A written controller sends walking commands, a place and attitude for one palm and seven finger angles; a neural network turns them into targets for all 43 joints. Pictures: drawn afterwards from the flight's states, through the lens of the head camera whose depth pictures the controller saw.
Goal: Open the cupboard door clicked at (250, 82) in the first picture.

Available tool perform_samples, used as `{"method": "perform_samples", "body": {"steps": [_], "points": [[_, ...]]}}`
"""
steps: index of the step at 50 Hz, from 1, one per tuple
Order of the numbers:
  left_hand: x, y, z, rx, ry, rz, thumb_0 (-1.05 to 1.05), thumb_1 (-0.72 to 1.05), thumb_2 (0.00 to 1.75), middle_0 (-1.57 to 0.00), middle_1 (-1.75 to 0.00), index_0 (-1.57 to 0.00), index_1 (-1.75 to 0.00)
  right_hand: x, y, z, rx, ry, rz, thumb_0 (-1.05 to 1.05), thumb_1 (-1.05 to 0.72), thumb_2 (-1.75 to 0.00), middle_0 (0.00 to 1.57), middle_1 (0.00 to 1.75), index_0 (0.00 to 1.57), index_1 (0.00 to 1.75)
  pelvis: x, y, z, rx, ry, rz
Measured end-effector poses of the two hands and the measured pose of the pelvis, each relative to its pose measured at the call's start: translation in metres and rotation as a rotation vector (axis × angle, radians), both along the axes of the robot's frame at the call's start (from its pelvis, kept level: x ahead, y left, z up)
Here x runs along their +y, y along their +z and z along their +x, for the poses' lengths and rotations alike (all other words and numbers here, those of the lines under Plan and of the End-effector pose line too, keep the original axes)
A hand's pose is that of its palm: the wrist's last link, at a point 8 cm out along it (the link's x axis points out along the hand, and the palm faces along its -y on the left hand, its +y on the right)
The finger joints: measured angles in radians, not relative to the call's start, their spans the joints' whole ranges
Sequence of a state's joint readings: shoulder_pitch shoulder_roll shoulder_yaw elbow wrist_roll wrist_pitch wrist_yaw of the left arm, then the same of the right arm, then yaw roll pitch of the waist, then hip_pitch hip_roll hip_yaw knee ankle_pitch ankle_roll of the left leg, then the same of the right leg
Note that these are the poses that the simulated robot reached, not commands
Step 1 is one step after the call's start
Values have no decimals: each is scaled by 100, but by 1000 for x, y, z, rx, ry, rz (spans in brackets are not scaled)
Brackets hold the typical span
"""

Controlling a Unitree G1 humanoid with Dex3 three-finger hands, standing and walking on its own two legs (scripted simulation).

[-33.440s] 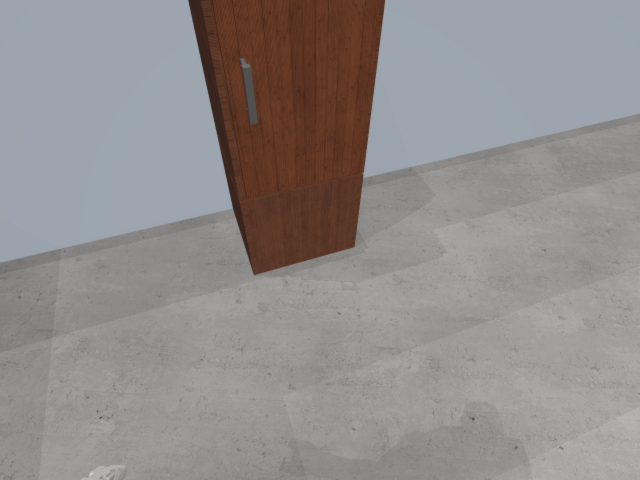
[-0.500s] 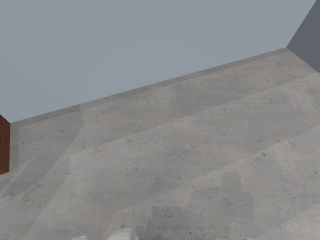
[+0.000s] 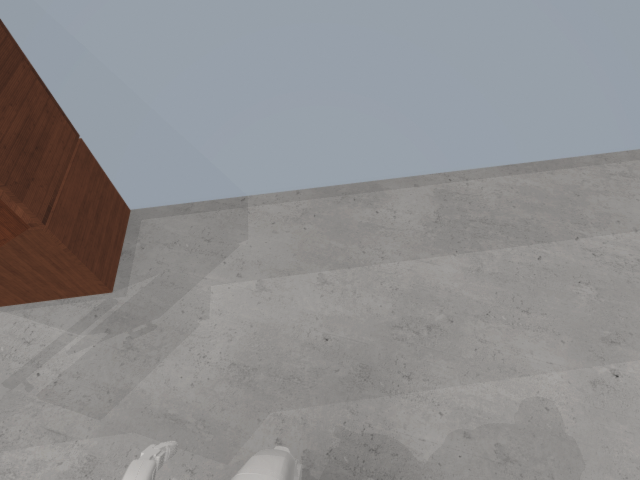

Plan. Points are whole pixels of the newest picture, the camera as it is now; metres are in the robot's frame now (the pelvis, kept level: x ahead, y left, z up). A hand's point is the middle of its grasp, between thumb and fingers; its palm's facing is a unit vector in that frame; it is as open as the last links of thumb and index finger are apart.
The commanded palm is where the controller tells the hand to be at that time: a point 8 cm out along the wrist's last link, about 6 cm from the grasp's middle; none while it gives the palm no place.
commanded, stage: turn to face it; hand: left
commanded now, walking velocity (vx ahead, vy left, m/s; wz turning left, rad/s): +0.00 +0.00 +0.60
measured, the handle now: out of the picture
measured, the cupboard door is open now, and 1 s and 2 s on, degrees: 44 44 44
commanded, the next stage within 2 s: take the last steps up to it in 1.34 s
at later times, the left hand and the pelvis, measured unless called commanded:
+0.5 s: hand out of the picture +0.01 +0.25 -0.16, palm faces +0.34 -0.90 -0.26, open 7.3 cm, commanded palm none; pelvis +0.01 +0.01 +0.00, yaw +18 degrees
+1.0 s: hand out of the picture -0.03 +0.16 -0.16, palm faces +0.60 -0.76 -0.23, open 7.3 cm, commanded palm none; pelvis +0.03 -0.03 +0.01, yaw +37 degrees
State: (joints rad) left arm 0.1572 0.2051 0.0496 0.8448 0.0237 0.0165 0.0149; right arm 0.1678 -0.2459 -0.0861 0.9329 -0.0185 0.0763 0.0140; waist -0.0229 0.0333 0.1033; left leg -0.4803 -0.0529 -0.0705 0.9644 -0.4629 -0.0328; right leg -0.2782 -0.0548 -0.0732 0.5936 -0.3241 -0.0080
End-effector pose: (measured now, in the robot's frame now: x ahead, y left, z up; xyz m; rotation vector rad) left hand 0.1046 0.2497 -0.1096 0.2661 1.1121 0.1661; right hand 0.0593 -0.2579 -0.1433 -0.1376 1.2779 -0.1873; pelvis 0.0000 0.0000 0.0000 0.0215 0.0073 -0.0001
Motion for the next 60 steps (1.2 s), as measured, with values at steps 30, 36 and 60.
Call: {"method": "perform_samples", "body": {"steps": [30, 36, 60], "points": [[31, -10, -103, 61, 420, -34, 0, 91, 90, -20, -30, -20, -30, 53, 20, 116, -53, 440, -29, 1, -90, -90, 20, 30, 20, 30, -1, 5, 13, 14, 373, -23], [3, -3, -95, -7, 455, 8, 0, 91, 90, -20, -30, -20, -30, 32, -4, 130, -5, 468, 5, 1, -90, -90, 20, 30, 20, 30, -26, -4, 23, 10, 453, -8], [-46, -35, -230, 199, 846, -131, 0, 92, 90, -20, -30, -20, -30, 136, 25, 218, -142, 843, -25, 1, -91, -90, 20, 30, 20, 30, -12, -2, 30, 7, 727, -10]]}}
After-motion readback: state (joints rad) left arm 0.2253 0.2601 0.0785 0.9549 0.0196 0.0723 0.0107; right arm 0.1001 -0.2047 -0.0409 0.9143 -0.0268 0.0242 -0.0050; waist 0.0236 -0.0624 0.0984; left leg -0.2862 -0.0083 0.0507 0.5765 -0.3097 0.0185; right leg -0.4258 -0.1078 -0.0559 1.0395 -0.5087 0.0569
